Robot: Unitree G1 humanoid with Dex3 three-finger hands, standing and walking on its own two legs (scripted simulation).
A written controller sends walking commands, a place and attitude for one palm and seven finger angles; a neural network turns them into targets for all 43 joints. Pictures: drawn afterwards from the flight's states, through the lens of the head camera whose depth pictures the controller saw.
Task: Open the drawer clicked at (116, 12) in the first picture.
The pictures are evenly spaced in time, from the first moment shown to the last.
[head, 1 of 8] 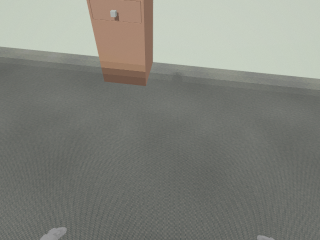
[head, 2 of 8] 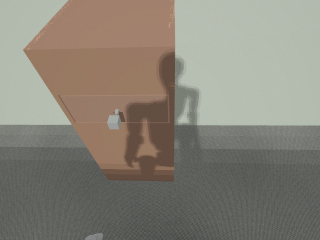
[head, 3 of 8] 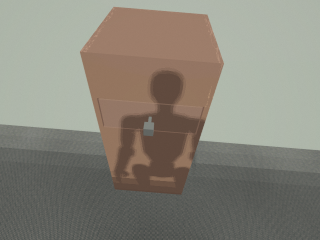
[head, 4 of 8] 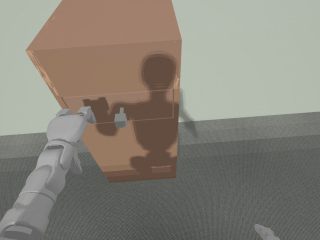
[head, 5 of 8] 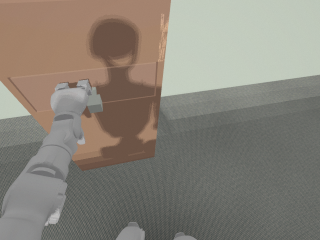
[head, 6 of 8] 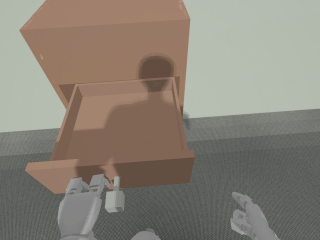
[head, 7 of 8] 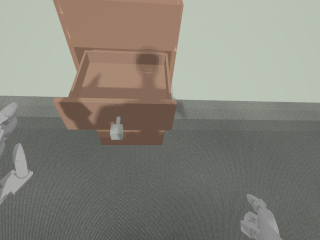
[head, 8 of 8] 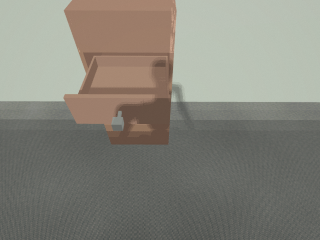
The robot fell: no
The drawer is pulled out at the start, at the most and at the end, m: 0.00 0.30 0.30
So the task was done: yes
